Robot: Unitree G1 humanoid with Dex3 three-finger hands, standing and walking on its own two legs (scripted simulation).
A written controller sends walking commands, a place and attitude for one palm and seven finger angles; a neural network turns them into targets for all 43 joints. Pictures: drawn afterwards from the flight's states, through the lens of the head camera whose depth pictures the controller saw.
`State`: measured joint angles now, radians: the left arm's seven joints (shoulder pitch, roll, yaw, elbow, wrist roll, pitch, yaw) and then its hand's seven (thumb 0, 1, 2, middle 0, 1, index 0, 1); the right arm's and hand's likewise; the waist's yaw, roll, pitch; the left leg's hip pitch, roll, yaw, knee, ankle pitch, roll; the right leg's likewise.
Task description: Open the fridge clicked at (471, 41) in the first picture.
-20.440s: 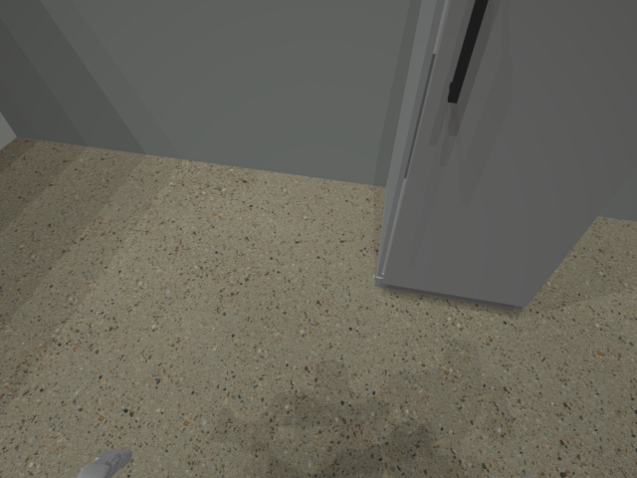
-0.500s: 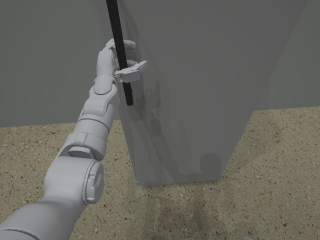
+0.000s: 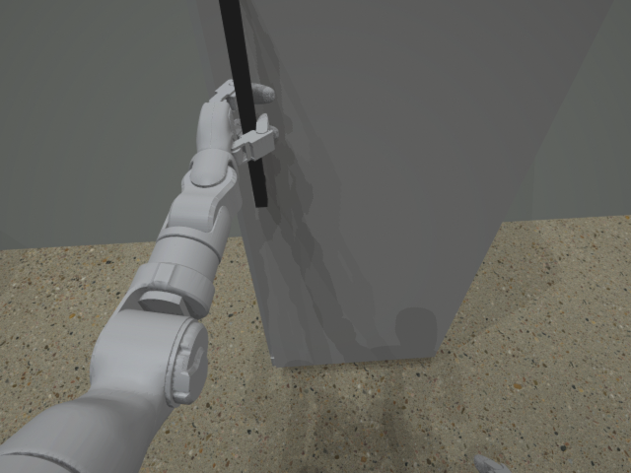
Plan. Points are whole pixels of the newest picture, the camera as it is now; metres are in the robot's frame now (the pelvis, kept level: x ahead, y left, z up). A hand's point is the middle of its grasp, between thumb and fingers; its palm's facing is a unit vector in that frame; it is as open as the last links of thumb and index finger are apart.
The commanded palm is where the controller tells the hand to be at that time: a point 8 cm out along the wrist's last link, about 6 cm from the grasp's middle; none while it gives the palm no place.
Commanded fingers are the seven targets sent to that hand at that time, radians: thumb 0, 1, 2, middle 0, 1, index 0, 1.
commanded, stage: grip the handle and tug to test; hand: left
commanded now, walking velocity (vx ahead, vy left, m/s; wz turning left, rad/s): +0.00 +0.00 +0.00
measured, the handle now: (248, 104) +0.52 +0.10 +0.22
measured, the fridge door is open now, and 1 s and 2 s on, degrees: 0 4 39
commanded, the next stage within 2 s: pull the door a little, standing still in 0.40 s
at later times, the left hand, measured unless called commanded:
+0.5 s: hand (267, 137) +0.46 +0.07 +0.21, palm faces +0.05 -1.00 +0.02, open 5.3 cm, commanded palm +0.43 +0.12 +0.20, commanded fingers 0.00 0.90 0.90 -0.45 -1.40 -0.45 -1.40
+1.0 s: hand (268, 159) +0.42 +0.07 +0.20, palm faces +0.00 -1.00 +0.01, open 6.0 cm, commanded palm +0.35 +0.11 +0.20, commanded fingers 0.00 0.90 0.90 -0.45 -1.40 -0.45 -1.40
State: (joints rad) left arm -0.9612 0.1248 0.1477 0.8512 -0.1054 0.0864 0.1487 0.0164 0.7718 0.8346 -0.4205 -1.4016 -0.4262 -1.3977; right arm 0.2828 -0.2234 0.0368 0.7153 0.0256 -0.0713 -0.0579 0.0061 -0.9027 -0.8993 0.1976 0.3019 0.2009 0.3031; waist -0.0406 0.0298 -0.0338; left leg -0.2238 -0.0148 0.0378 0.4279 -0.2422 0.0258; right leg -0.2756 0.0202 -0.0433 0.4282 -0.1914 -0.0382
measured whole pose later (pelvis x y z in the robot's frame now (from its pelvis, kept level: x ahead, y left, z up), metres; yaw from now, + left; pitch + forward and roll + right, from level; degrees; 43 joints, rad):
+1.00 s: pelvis +0.05 +0.00 +0.00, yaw -2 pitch +1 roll +1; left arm -0.42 0.05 0.05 0.05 -0.13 0.35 0.13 0.01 0.78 0.78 -0.30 -1.37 -0.28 -1.29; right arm 0.20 -0.21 0.03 0.59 0.03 0.06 -0.01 0.01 -0.90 -0.90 0.20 0.30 0.20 0.30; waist 0.00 0.05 -0.07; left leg -0.09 -0.02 0.05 0.38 -0.25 0.02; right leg -0.15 0.03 -0.01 0.38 -0.24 -0.04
